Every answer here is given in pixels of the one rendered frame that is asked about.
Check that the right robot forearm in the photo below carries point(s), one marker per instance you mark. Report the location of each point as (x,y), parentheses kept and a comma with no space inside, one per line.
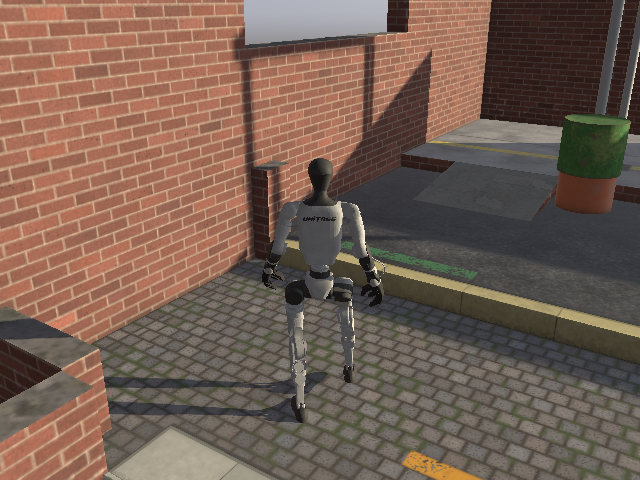
(369,268)

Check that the left robot foot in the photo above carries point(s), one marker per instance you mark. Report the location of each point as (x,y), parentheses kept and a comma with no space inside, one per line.
(301,414)

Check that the left robot forearm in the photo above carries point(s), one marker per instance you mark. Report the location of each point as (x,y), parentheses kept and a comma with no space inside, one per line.
(271,261)

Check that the robot right upper arm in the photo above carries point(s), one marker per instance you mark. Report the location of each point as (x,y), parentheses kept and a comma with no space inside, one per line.
(352,212)

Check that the robot left upper arm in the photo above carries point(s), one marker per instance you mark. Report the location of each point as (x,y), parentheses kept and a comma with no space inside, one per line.
(288,211)

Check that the right robot hand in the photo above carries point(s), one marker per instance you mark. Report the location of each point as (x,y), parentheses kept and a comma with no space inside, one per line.
(378,291)

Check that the robot torso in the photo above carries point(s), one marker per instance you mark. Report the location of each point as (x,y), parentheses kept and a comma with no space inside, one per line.
(320,234)

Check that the left robot hand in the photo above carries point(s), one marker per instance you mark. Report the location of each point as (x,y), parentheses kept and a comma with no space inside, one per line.
(275,275)

